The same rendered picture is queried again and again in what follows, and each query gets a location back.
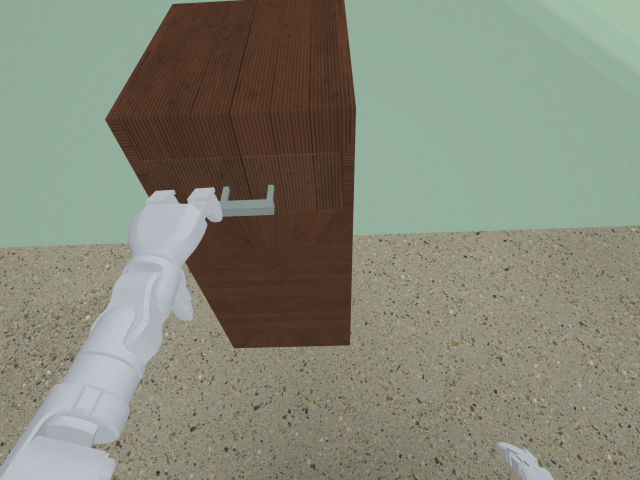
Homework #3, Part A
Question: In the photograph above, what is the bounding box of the drawer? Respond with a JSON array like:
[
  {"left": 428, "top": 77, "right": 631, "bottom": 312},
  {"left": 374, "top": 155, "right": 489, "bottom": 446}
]
[{"left": 144, "top": 152, "right": 341, "bottom": 212}]

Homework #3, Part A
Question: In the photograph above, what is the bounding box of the left robot upper arm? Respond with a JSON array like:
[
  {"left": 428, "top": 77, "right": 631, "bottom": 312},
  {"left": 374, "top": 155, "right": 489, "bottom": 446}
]
[{"left": 6, "top": 435, "right": 116, "bottom": 480}]

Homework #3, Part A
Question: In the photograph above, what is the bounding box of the robot right hand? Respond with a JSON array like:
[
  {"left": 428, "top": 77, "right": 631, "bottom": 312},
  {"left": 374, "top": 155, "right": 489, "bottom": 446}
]
[{"left": 497, "top": 442, "right": 554, "bottom": 480}]

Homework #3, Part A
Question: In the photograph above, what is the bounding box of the cabinet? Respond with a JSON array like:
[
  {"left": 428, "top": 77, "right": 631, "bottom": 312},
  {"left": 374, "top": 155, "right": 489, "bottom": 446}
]
[{"left": 105, "top": 0, "right": 356, "bottom": 348}]

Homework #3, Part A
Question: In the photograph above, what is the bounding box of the robot left hand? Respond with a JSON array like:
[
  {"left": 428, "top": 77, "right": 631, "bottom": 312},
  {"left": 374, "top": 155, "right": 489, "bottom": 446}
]
[{"left": 128, "top": 187, "right": 223, "bottom": 321}]

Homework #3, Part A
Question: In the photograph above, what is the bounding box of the handle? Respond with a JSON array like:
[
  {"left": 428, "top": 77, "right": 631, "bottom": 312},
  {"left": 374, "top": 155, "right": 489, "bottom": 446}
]
[{"left": 219, "top": 185, "right": 275, "bottom": 217}]

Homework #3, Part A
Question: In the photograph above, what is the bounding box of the left robot forearm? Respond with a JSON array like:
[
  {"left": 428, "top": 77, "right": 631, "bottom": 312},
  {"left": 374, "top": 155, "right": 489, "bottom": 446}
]
[{"left": 0, "top": 255, "right": 181, "bottom": 480}]

